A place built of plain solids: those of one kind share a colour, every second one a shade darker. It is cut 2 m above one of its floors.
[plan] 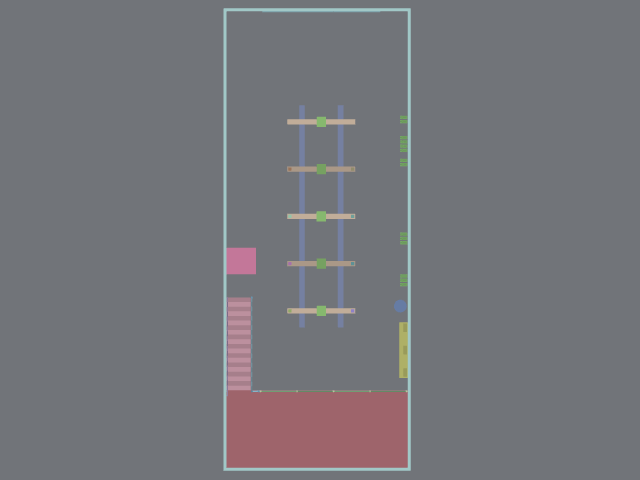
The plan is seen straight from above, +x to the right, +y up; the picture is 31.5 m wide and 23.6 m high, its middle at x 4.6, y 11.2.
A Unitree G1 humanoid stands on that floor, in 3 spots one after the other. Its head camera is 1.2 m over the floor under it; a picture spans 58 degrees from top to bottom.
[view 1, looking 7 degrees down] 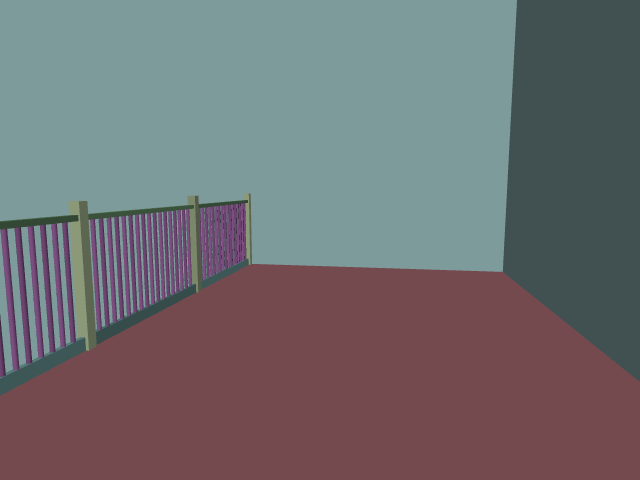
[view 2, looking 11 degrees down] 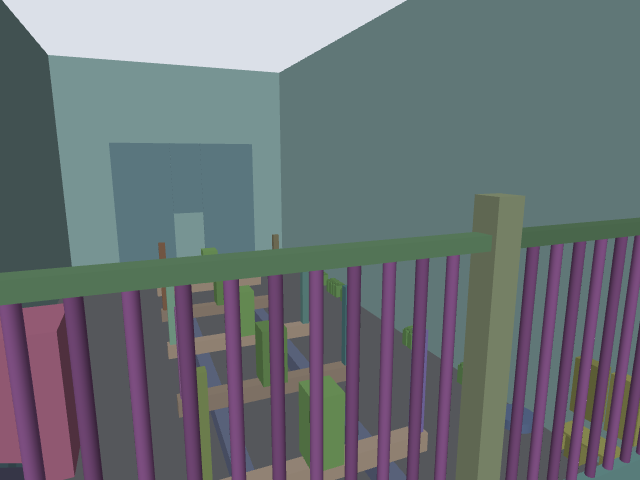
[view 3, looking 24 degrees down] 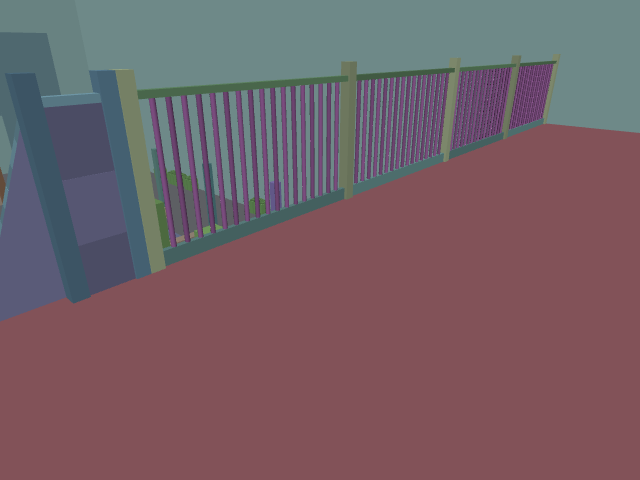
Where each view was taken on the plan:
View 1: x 2.50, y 1.50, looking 10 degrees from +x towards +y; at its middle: wall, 6.56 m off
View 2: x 2.60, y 2.90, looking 67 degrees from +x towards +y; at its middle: wall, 16.46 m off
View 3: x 0.64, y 1.51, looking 42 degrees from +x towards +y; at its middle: gal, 2.95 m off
